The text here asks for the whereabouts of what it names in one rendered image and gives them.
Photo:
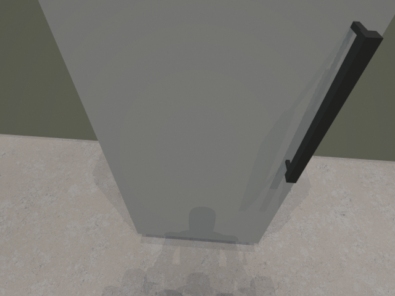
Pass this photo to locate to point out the handle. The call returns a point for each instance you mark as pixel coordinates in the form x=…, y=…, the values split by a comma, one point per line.
x=362, y=50

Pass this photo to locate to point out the fridge door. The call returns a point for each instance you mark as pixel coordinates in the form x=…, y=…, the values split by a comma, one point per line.
x=197, y=104

